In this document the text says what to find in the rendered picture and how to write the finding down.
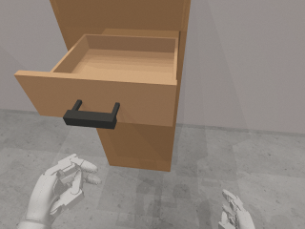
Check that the drawer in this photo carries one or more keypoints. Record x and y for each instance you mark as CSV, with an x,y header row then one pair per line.
x,y
138,72

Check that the robot left hand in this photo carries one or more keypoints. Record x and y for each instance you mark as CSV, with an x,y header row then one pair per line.
x,y
44,205

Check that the handle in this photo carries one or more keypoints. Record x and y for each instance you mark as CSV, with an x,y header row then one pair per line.
x,y
100,120

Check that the robot right hand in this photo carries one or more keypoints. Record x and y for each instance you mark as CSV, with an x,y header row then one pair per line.
x,y
238,216

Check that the left robot forearm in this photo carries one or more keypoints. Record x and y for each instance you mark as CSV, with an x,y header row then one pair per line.
x,y
32,224

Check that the cabinet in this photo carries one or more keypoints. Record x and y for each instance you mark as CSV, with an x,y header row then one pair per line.
x,y
131,145

